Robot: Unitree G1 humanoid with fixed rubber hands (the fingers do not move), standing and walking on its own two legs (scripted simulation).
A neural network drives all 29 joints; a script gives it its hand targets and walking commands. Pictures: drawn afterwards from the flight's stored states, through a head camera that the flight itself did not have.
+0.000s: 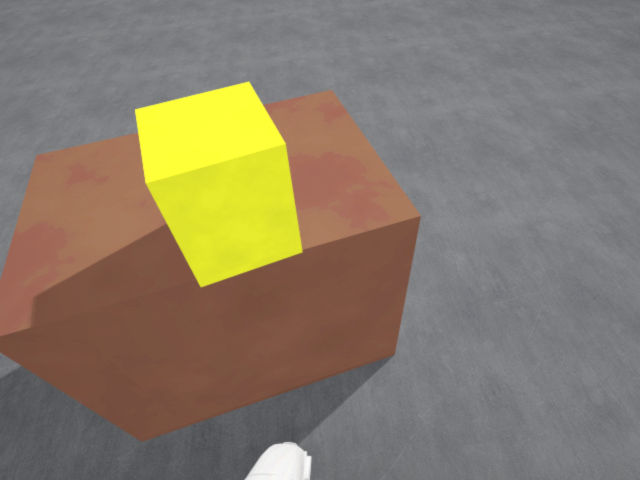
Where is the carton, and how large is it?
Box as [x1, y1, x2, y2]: [135, 82, 302, 286]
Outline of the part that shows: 249,82 135,109 146,184 200,286 209,284 302,251 285,143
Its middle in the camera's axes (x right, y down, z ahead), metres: -0.18 -0.10 +0.70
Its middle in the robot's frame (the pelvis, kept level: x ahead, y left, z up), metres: +0.59 +0.23 +0.02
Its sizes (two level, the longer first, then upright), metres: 0.210 0.200 0.250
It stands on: a pedestal, 0.66 m high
